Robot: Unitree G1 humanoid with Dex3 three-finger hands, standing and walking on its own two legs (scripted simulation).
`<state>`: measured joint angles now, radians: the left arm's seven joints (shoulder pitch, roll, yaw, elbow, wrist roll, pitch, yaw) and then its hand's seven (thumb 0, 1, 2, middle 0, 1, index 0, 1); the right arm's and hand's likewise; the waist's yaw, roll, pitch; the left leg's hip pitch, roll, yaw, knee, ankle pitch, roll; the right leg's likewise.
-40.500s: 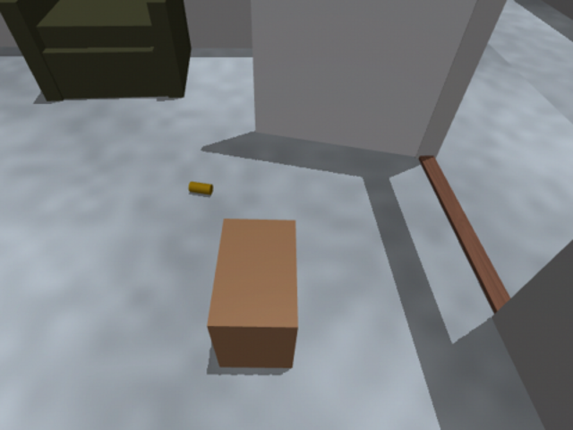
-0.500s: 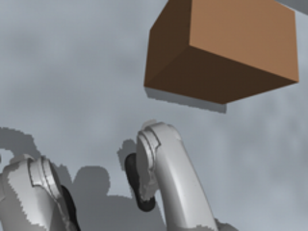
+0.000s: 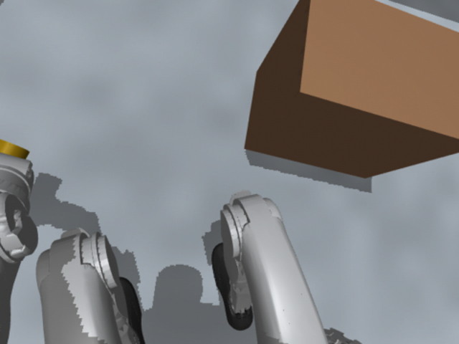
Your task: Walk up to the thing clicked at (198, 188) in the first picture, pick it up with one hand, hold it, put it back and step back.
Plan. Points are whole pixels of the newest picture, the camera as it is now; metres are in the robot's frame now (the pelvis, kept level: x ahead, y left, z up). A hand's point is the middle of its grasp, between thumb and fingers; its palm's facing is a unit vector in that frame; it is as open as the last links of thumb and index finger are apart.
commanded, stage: lift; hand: left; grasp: from above
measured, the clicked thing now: out of the picture +0.45 +0.30 -0.19
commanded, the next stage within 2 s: hold in 1.42 s
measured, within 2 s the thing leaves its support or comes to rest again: neither
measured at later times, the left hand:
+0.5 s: hand out of the picture +0.37 +0.28 +0.00, palm faces -0.16 -0.41 -0.90, open 8.0 cm
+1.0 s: hand out of the picture +0.36 +0.24 +0.21, palm faces -0.17 -0.40 -0.90, open 8.1 cm
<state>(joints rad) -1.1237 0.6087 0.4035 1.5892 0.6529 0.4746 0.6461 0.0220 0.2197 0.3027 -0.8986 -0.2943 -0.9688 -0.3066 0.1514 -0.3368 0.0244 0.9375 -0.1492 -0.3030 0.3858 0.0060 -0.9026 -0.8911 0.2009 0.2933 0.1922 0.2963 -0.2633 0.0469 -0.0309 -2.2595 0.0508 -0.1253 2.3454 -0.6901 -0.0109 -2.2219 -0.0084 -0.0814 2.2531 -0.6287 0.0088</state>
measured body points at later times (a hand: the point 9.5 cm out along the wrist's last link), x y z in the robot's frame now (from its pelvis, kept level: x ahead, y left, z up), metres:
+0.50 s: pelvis +0.00 -0.01 +0.12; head +0.17 +0.00 +0.54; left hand +0.38 +0.29 +0.05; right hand +0.10 -0.27 -0.02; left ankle +0.08 +0.13 -0.32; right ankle +0.11 -0.12 -0.32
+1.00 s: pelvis +0.04 -0.02 +0.29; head +0.13 -0.02 +0.74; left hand +0.37 +0.25 +0.26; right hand +0.16 -0.27 +0.16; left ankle +0.08 +0.13 -0.32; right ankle +0.11 -0.12 -0.32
